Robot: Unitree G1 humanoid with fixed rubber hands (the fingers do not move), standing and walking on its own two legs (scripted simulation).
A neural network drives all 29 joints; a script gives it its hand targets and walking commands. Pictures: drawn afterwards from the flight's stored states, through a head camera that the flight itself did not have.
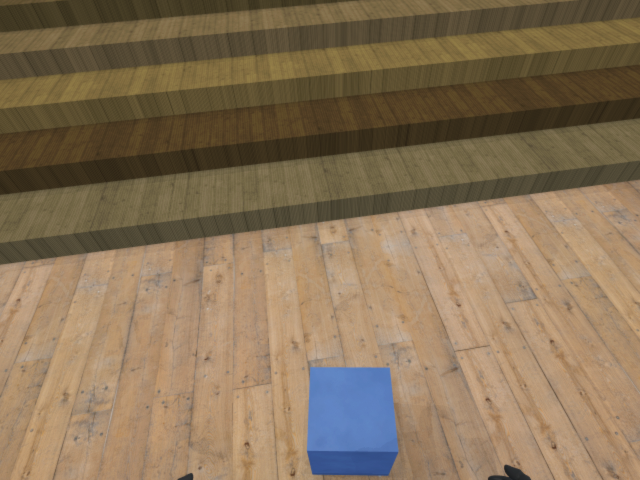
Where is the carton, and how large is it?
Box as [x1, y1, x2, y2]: [307, 367, 398, 475]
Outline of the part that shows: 310,367 307,452 312,474 387,475 398,451 389,368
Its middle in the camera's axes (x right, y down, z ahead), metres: +0.08 +0.50 +1.05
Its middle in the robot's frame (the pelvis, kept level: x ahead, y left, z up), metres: +0.39 -0.03 -0.64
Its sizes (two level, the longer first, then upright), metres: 0.210 0.200 0.250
